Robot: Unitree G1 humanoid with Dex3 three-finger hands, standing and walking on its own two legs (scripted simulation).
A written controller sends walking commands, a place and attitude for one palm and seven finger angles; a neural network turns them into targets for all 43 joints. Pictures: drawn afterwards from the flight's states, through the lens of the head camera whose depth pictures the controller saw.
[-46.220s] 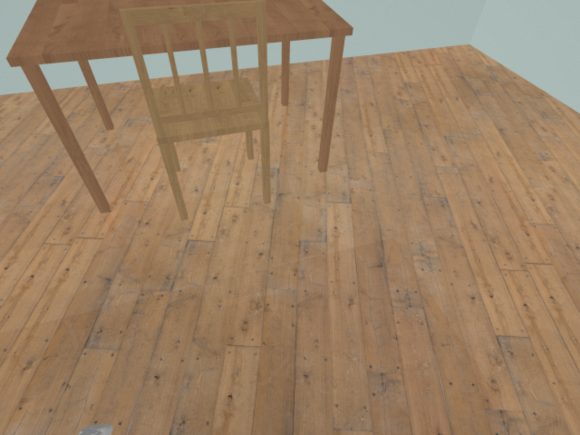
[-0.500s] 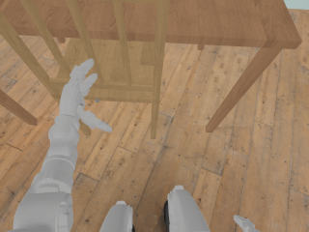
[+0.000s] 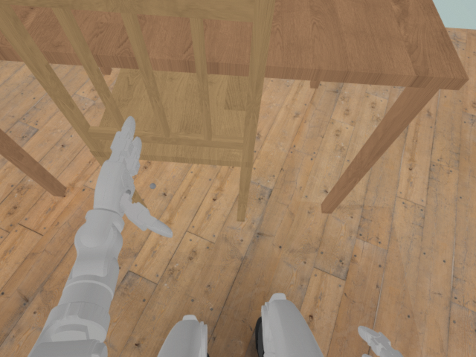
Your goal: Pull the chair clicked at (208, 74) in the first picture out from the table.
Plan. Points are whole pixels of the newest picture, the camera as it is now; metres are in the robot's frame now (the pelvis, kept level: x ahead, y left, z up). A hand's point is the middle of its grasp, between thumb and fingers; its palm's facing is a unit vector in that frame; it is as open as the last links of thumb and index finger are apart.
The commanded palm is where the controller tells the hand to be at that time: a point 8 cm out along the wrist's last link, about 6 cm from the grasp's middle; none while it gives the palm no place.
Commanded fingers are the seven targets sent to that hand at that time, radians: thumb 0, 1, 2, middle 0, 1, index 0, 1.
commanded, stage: draw the fingers out of the gap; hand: left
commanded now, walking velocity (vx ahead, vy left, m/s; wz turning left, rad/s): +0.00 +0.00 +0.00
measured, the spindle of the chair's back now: (151, 86) +0.60 +0.15 +0.03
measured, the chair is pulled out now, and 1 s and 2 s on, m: -0.09 -0.09 -0.09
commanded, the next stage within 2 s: draw the hand back to the body in 0.44 s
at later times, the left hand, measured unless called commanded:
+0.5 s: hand (144, 232) +0.31 +0.14 +0.02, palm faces -0.16 -0.99 -0.05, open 17.5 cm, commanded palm +0.29 +0.20 +0.02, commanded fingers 0.00 -0.55 0.20 0.00 0.00 0.00 0.00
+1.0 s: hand (86, 253) +0.26 +0.17 +0.11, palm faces -0.12 -0.99 -0.08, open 17.5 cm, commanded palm +0.23 +0.24 +0.12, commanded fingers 0.00 -0.44 0.25 -0.01 -0.02 -0.01 -0.02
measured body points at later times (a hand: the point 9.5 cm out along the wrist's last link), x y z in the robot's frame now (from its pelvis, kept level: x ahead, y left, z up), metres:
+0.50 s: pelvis +0.01 +0.00 +0.00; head +0.11 +0.00 +0.43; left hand +0.32 +0.19 +0.02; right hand +0.19 -0.24 -0.10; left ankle -0.01 +0.11 -0.63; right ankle +0.08 -0.12 -0.63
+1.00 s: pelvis +0.03 +0.00 +0.04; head +0.08 +0.00 +0.49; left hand +0.26 +0.23 +0.11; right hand +0.19 -0.24 -0.04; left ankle -0.01 +0.11 -0.63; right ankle +0.08 -0.12 -0.63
